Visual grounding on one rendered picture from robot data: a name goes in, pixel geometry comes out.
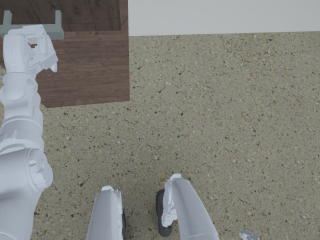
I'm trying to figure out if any left robot forearm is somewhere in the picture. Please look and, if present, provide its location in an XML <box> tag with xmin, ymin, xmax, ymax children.
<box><xmin>0</xmin><ymin>72</ymin><xmax>44</xmax><ymax>155</ymax></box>

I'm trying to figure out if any handle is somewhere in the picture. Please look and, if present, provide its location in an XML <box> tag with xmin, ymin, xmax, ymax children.
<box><xmin>0</xmin><ymin>10</ymin><xmax>64</xmax><ymax>40</ymax></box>

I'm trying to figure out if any right robot hand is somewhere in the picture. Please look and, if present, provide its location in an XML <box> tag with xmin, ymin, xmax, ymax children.
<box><xmin>238</xmin><ymin>229</ymin><xmax>260</xmax><ymax>240</ymax></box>

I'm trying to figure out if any robot right shin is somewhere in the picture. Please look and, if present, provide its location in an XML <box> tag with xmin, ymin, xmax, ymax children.
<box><xmin>161</xmin><ymin>173</ymin><xmax>182</xmax><ymax>227</ymax></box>

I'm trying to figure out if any right robot thigh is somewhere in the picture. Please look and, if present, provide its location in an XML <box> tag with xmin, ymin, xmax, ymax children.
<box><xmin>164</xmin><ymin>177</ymin><xmax>219</xmax><ymax>240</ymax></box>

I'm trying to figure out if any left robot hand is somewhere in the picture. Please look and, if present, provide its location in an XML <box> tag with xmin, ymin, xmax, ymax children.
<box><xmin>3</xmin><ymin>24</ymin><xmax>59</xmax><ymax>79</ymax></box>

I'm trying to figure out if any drawer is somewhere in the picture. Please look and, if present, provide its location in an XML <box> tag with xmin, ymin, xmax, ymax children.
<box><xmin>0</xmin><ymin>0</ymin><xmax>121</xmax><ymax>32</ymax></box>

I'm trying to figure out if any cabinet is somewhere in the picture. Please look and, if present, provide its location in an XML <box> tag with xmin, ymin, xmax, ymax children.
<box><xmin>0</xmin><ymin>0</ymin><xmax>130</xmax><ymax>108</ymax></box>

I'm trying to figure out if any left robot upper arm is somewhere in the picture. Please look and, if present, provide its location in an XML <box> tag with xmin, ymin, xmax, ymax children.
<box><xmin>0</xmin><ymin>147</ymin><xmax>53</xmax><ymax>240</ymax></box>

